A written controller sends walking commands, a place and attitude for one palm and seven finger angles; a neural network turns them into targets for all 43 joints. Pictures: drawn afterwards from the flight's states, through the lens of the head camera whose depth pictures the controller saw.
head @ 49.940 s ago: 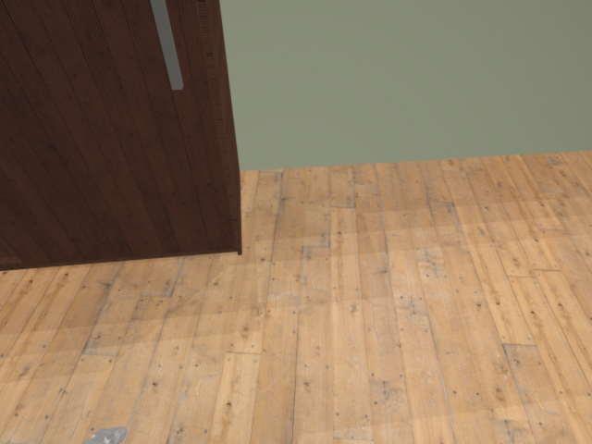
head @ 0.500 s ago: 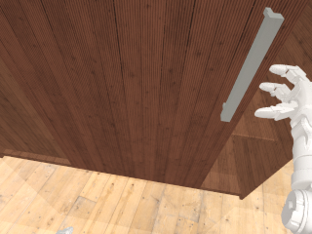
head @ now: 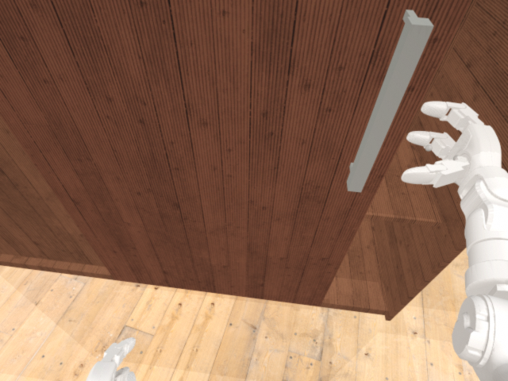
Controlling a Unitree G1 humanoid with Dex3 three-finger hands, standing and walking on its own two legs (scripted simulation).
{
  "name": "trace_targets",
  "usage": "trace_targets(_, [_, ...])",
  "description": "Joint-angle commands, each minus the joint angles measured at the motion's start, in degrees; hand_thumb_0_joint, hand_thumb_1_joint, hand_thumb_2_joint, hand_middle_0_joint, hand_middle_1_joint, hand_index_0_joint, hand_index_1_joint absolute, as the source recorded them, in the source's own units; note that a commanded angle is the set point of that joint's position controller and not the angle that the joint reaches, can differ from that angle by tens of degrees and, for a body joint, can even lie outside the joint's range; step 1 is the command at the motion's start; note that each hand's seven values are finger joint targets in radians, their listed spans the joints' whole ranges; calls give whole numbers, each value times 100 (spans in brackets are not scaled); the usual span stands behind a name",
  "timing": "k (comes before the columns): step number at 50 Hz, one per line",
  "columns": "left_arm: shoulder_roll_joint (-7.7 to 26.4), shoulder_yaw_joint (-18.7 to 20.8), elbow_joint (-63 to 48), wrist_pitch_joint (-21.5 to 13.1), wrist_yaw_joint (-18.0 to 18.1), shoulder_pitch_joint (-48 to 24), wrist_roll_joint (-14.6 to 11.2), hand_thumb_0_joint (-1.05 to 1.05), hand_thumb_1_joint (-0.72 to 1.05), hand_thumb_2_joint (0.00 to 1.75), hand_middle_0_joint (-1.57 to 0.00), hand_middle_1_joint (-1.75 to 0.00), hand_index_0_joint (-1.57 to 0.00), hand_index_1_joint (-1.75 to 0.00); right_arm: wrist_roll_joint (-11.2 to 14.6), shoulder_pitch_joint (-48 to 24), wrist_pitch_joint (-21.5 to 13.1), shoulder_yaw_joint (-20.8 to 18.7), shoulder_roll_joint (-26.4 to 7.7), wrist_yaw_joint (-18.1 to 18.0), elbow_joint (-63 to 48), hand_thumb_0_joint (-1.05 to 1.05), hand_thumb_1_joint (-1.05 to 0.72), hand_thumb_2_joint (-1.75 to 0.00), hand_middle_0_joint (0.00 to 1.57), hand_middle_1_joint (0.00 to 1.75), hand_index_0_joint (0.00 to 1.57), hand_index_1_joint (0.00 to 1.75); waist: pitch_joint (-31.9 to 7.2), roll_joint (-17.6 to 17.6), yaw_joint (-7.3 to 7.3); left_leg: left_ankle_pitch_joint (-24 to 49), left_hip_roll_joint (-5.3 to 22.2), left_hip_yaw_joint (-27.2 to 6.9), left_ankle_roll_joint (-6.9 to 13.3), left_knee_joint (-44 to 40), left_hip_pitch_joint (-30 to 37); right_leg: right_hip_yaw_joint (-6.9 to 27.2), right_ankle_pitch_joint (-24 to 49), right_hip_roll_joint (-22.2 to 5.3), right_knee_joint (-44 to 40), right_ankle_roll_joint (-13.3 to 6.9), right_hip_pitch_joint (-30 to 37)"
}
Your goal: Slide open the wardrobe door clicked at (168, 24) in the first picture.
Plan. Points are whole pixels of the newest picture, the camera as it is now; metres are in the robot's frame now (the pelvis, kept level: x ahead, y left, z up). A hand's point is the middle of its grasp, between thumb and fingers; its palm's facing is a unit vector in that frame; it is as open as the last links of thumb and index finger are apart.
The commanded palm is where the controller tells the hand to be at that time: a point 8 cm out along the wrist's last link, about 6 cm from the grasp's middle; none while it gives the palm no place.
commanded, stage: move the hooked fingers beside the handle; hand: right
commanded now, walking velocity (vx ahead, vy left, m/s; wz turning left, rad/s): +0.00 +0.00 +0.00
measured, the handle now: (377, 115) +0.51 -0.14 +0.18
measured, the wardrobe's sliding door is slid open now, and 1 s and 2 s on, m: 0.27 0.27 0.27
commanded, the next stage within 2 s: feel for the door with the fingertips in 0.50 s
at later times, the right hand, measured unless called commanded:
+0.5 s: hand (438, 152) +0.43 -0.22 +0.18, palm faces +0.03 +1.00 +0.03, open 14.0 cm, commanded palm +0.41 -0.28 +0.18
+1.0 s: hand (406, 146) +0.45 -0.18 +0.17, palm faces +0.00 +1.00 +0.03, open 14.0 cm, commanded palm +0.43 -0.24 +0.17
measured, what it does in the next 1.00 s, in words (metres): stands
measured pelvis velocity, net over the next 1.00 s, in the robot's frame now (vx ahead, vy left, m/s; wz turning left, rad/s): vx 0.00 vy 0.00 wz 0.00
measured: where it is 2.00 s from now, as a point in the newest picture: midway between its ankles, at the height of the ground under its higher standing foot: outside the picture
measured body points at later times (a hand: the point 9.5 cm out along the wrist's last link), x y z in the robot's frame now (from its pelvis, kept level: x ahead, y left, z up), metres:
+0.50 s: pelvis +0.00 +0.00 +0.00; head +0.01 +0.00 +0.45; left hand +0.08 +0.27 -0.10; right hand +0.42 -0.27 +0.18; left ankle +0.01 +0.11 -0.73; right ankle -0.01 -0.11 -0.73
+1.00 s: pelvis +0.00 +0.00 +0.00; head +0.02 +0.00 +0.45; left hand +0.10 +0.25 -0.11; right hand +0.44 -0.24 +0.17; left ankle +0.01 +0.11 -0.73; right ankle -0.01 -0.11 -0.73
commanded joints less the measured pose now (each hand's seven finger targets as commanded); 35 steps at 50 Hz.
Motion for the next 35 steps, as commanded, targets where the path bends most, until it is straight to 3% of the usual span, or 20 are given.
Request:
trace_targets(1, [845, 348, -680, -198, 41, 86, 22, 0, 90, 90, -20, -30, -20, -30, 57, -2671, -651, -302, -1504, -99, -1615, 0, 50, -30, 30, 120, 30, 120, -1777, -127, -46, 1640, -66, -242, 100, -224, 773, 208, 1525, 61, -321, -154, 694])
trace_targets(4, [855, 354, -679, -222, 69, 101, 33, 0, 90, 90, -20, -30, -20, -30, 164, -2856, -966, -650, -1924, -65, -2071, 0, 50, -30, 30, 120, 30, 120, -2157, -24, -77, 1796, -101, -298, 86, -207, 1077, 211, 1627, 35, -307, -178, 831])
trace_targets(5, [833, 350, -656, -242, 73, 84, 32, 0, 90, 90, -20, -30, -20, -30, 173, -2833, -986, -622, -1862, -30, -2032, 0, 50, -30, 30, 120, 30, 120, -2093, -73, -71, 1783, -104, -303, 79, -226, 1071, 187, 1576, 35, -327, -180, 842])
trace_targets(6, [840, 349, -633, -251, 85, 92, 25, 0, 90, 90, -20, -30, -20, -30, 166, -2686, -979, -736, -1973, -11, -1959, 0, 50, -30, 30, 120, 30, 120, -1985, -130, -119, 1773, -106, -294, 95, -233, 1082, 189, 1571, 34, -356, -172, 777])
trace_targets(7, [822, 332, -630, -254, 85, 52, 9, 0, 90, 90, -20, -30, -20, -30, 158, -2646, -921, -494, -1715, 38, -1924, 0, 50, -30, 30, 120, 30, 120, -1847, -318, -72, 1709, -98, -285, 94, -259, 978, 158, 1495, 44, -379, -168, 780])
trace_targets(8, [846, 354, -610, -253, 92, 105, 9, 0, 90, 90, -20, -30, -20, -30, 145, -2544, -862, -570, -1802, 39, -1808, 0, 50, -30, 30, 120, 30, 120, -1771, -186, -71, 1690, -97, -247, 97, -272, 973, 165, 1531, 31, -368, -183, 740])
trace_targets(9, [850, 341, -588, -260, 91, 72, -6, 0, 90, 90, -20, -30, -20, -30, 120, -2357, -735, -509, -1729, 79, -1599, 0, 50, -30, 30, 120, 30, 120, -1547, -350, -96, 1597, -89, -261, 99, -306, 849, 154, 1406, 34, -415, -174, 642])
trace_targets(12, [912, 356, -533, -209, 100, 180, -41, 0, 90, 90, -20, -30, -20, -30, 116, -2052, -380, -353, -1566, 186, -956, 0, 50, -30, 30, 120, 30, 120, -1061, -40, -22, 1246, -82, -203, 91, -404, 600, 171, 1045, 27, -488, -168, 341])
trace_targets(15, [942, 393, -617, -204, 96, 193, -41, 0, 90, 90, -20, -30, -20, -30, 197, -2082, -341, -406, -1621, 260, -1203, 0, 50, -30, 30, 120, 30, 120, -1316, 13, -47, 1324, -77, -218, 89, -380, 666, 156, 1142, 34, -435, -176, 437])
trace_targets(18, [883, 401, -665, -273, 93, 167, -23, 0, 90, 90, -20, -30, -20, -30, 322, -2541, -618, -94, -1268, 259, -1951, 0, 50, -30, 30, 120, 30, 120, -1635, -184, 45, 1422, -112, -219, 102, -341, 644, 188, 1362, 33, -345, -182, 785])
trace_targets(20, [908, 407, -602, -281, 98, 178, -2, 0, 90, 90, -20, -30, -20, -30, 308, -2568, -765, -470, -1703, 170, -2108, 0, 50, -30, 30, 120, 30, 120, -1827, -157, -25, 1401, -136, -246, 97, -325, 712, 230, 1353, 30, -348, -170, 853])
trace_targets(21, [879, 388, -595, -296, 99, 146, -3, 0, 90, 90, -20, -30, -20, -30, 332, -2693, -792, -350, -1526, 150, -2134, 0, 50, -30, 30, 120, 30, 120, -1752, -195, 32, 1387, -139, -241, 95, -347, 666, 235, 1325, 35, -366, -172, 889])
trace_targets(23, [906, 378, -543, -290, 108, 168, 0, 0, 90, 90, -20, -30, -20, -30, 291, -2506, -771, -599, -1838, 76, -1881, 0, 50, -30, 30, 120, 30, 120, -1587, -137, -40, 1264, -117, -226, 95, -366, 718, 220, 1233, 37, -390, -175, 696])
trace_targets(25, [892, 358, -502, -277, 104, 144, -1, 0, 90, 90, -20, -30, -20, -30, 181, -2532, -631, -522, -1770, 40, -1546, 0, 50, -30, 30, 120, 30, 120, -1366, -260, 5, 1198, -93, -237, 85, -372, 592, 209, 1105, 52, -423, -173, 566])
trace_targets(26, [905, 353, -501, -259, 105, 166, 1, 0, 90, 90, -20, -30, -20, -30, 113, -2380, -563, -582, -1872, 26, -1353, 0, 50, -30, 30, 120, 30, 120, -1301, -251, -48, 1159, -78, -229, 95, -364, 601, 219, 1077, 52, -446, -162, 447])
trace_targets(28, [928, 360, -533, -221, 103, 191, -11, 0, 90, 90, -20, -30, -20, -30, 66, -2360, -500, -477, -1828, 45, -1182, 0, 50, -30, 30, 120, 30, 120, -1250, -132, -12, 1167, -61, -217, 89, -369, 609, 195, 1081, 48, -417, -174, 382])
trace_targets(30, [894, 360, -602, -243, 94, 136, -5, 0, 90, 90, -20, -30, -20, -30, 63, -2598, -558, -301, -1645, 89, -1468, 0, 50, -30, 30, 120, 30, 120, -1511, -397, 7, 1331, -70, -241, 100, -323, 612, 199, 1231, 59, -385, -162, 590])
trace_targets(32, [884, 367, -621, -270, 89, 136, -9, 0, 90, 90, -20, -30, -20, -30, 165, -2656, -642, -168, -1438, 153, -1624, 0, 50, -30, 30, 120, 30, 120, -1690, -353, 51, 1404, -96, -234, 102, -315, 591, 206, 1320, 44, -333, -153, 766])
trace_targets(33, [872, 385, -631, -279, 93, 169, -1, 0, 90, 90, -20, -30, -20, -30, 257, -2565, -703, -142, -1330, 184, -1673, 0, 50, -30, 30, 120, 30, 120, -1808, -115, 54, 1550, -113, -214, 102, -288, 695, 200, 1468, 32, -282, -176, 822])
trace_targets(35, [884, 379, -614, -299, 86, 150, -8, 0, 90, 90, -20, -30, -20, -30, 358, -2537, -705, -168, -1269, 236, -1679, 0, 50, -30, 30, 120, 30, 120, -1812, -2, 30, 1612, -128, -212, 93, -266, 704, 218, 1456, 30, -293, -161, 810])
